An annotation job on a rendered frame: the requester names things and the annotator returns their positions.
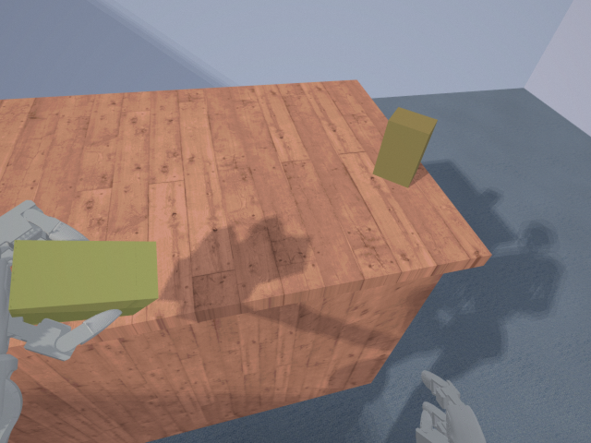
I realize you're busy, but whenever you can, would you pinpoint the left robot hand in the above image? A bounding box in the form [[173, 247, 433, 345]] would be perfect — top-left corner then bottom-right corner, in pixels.
[[0, 200, 122, 361]]

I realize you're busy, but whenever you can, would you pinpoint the sponge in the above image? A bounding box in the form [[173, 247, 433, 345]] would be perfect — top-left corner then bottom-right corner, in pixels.
[[8, 240, 159, 325]]

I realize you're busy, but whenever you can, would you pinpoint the right robot hand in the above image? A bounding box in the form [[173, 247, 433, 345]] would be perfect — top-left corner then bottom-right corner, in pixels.
[[416, 370, 487, 443]]

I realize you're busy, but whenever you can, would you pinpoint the table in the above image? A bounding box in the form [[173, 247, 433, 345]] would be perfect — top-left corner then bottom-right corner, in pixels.
[[0, 79, 492, 443]]

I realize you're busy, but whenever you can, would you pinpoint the robot left forearm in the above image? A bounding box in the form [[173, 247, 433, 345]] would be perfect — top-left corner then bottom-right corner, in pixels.
[[0, 354, 23, 443]]

